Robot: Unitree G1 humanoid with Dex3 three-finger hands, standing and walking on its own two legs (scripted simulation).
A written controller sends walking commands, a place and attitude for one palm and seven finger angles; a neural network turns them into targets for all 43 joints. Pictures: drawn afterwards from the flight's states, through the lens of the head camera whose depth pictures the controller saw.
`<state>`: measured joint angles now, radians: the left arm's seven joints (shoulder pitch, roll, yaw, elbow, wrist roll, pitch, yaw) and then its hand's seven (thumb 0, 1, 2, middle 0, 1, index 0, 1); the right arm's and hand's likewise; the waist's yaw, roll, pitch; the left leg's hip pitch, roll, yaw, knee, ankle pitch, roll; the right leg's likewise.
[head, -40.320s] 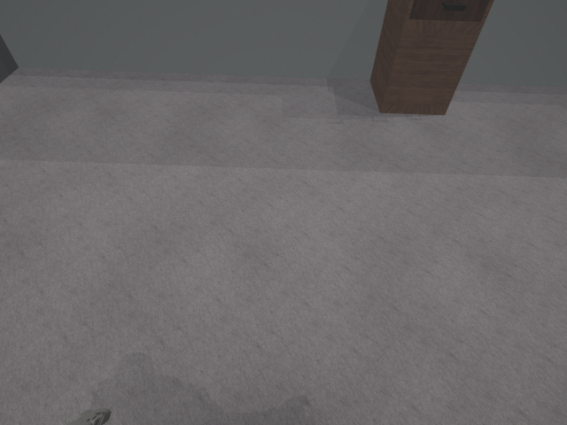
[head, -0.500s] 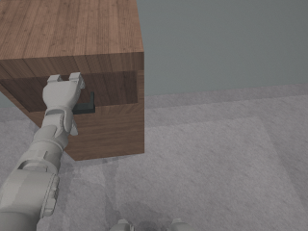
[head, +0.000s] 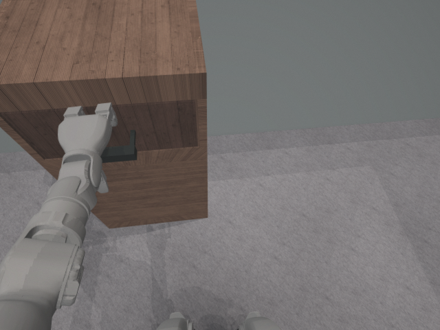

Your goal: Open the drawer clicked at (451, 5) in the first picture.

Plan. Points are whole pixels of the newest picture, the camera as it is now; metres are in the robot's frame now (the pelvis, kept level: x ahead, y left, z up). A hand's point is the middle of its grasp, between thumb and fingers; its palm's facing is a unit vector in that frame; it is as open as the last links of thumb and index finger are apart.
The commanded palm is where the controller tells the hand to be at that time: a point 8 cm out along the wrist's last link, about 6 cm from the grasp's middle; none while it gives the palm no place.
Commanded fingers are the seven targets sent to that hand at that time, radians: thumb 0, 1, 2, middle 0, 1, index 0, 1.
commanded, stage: re-aim the fingers above the handle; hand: left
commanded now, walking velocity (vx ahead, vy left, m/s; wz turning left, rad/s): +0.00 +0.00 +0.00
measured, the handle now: (112, 145) +0.51 +0.22 -0.05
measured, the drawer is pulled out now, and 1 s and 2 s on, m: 0.00 0.00 0.00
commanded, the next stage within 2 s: lower the fingers behind the handle in 0.12 s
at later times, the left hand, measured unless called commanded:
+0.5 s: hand (95, 159) +0.45 +0.24 -0.02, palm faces -0.11 -0.05 -0.99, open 13.8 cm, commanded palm +0.45 +0.23 +0.04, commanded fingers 0.00 -0.50 0.30 -0.30 -1.20 -0.30 -1.20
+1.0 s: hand (100, 161) +0.46 +0.24 -0.04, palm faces -0.06 -0.02 -1.00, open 13.8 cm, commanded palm +0.45 +0.22 +0.00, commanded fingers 0.00 -0.50 0.30 -0.30 -1.20 -0.30 -1.20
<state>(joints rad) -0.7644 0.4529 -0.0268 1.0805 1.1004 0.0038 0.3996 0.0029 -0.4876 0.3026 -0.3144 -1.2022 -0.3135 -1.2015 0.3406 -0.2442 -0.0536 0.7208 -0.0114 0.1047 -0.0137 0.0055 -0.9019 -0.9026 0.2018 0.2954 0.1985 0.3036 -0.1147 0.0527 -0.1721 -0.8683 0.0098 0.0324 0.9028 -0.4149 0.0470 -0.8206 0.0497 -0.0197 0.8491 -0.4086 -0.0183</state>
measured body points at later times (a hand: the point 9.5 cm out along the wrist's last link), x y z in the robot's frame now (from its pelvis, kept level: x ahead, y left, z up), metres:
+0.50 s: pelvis +0.00 +0.00 +0.00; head +0.11 +0.01 +0.43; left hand +0.46 +0.24 +0.03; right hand +0.01 -0.28 -0.13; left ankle +0.00 +0.09 -0.69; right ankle -0.01 -0.11 -0.69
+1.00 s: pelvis -0.01 +0.01 -0.02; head +0.11 +0.02 +0.41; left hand +0.46 +0.24 +0.01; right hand -0.01 -0.26 -0.15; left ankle +0.00 +0.09 -0.69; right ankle -0.01 -0.11 -0.69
